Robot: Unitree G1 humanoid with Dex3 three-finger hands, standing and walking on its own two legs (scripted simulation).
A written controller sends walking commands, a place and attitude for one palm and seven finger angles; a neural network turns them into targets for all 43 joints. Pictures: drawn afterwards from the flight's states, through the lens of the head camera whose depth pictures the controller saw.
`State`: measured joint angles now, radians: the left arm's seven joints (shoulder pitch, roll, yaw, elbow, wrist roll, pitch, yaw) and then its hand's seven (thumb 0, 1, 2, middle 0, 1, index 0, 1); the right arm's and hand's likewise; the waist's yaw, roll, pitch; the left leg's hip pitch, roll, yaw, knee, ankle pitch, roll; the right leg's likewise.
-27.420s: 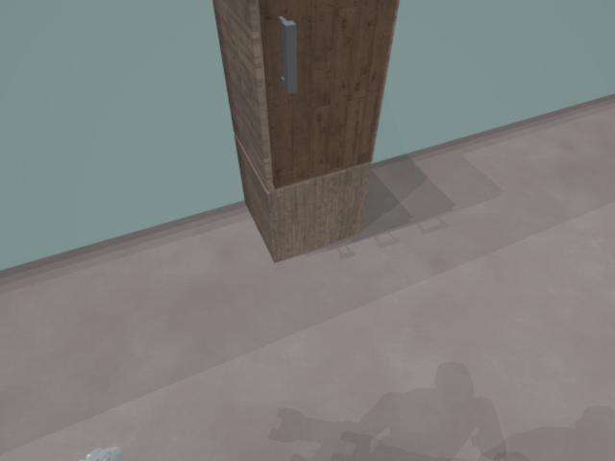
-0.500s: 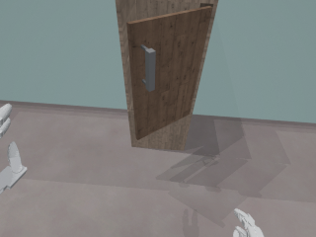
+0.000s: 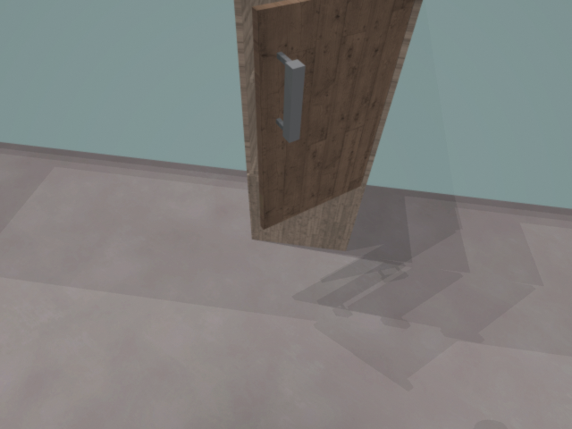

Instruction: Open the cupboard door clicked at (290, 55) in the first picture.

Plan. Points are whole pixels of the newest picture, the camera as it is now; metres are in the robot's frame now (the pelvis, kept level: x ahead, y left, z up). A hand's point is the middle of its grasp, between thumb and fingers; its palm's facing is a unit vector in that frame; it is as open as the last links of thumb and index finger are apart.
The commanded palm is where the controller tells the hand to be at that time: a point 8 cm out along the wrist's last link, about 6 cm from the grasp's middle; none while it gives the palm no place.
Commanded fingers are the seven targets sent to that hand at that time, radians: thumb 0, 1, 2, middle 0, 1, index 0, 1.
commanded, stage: let the arm hang, fingers relaxed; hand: left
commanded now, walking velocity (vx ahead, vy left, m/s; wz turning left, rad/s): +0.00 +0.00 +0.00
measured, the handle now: (286, 98) +0.67 +0.03 +0.09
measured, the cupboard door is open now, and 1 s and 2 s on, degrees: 38 38 38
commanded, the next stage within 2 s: look to check the result in 0.72 s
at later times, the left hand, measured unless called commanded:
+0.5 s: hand out of the picture +0.03 +0.19 -0.16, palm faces +0.00 -0.97 -0.25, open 7.4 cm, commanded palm none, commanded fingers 0.00 0.90 0.90 -0.20 -0.30 -0.20 -0.30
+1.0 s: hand out of the picture +0.09 +0.22 -0.15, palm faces -0.02 -0.94 -0.33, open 7.4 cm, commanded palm none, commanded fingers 0.00 0.90 0.90 -0.20 -0.30 -0.20 -0.30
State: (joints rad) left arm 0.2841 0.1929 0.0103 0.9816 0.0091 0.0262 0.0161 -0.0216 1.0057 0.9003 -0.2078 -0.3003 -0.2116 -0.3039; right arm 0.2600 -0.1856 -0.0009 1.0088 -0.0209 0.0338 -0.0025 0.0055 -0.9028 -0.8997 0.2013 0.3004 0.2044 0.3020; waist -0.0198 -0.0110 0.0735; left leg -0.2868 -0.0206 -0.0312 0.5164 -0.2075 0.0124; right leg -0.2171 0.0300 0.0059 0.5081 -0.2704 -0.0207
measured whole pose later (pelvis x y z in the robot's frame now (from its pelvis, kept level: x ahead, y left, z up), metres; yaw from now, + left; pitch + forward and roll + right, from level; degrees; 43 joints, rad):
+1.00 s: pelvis +0.02 -0.02 +0.01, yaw -1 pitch -2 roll +0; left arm 0.12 0.28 0.02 1.13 0.01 -0.02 0.01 0.01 0.90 0.90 -0.20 -0.30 -0.21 -0.30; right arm 0.13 -0.30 -0.02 1.13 -0.02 0.01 -0.01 0.00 -0.90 -0.90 0.20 0.30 0.20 0.30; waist -0.02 0.03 0.08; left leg -0.16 0.00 -0.03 0.34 -0.15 -0.01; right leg -0.10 0.05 0.01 0.35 -0.22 -0.04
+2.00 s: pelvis +0.02 -0.04 +0.00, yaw -16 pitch +0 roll +2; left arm 0.23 0.19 0.06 0.96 0.02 0.03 0.01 0.01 0.90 0.90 -0.20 -0.30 -0.21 -0.30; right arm 0.12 -0.22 -0.07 0.97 -0.01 0.07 -0.02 0.01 -0.90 -0.90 0.20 0.30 0.21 0.30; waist 0.02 0.01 0.16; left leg -0.45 0.02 0.00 1.09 -0.47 -0.05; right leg -0.27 0.08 0.09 0.56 -0.29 -0.08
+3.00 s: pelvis +0.06 -0.05 +0.00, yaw -52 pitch +2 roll -2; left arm 0.11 0.24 0.06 0.88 0.01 0.05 -0.05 0.01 0.91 0.90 -0.20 -0.30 -0.20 -0.30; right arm 0.29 -0.23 -0.02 0.91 -0.04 0.01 -0.02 0.00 -0.90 -0.90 0.20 0.30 0.21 0.30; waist -0.02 0.01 0.11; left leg -0.26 0.17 0.12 0.56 -0.31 -0.07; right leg -0.36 0.01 -0.08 0.75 -0.43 0.02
